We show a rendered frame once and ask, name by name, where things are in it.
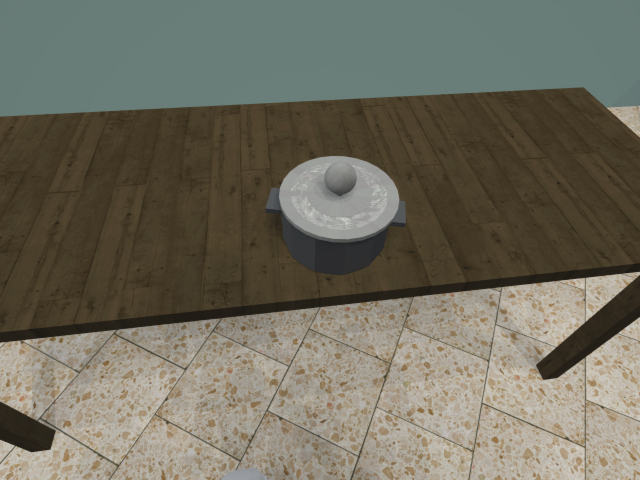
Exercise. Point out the pot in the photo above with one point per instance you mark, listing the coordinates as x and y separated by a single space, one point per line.
331 257

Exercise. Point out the table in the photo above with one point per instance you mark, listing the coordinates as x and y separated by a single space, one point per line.
123 219

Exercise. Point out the lid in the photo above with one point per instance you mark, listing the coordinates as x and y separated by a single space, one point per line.
368 209

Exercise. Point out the knob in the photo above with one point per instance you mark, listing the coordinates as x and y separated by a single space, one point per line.
340 178

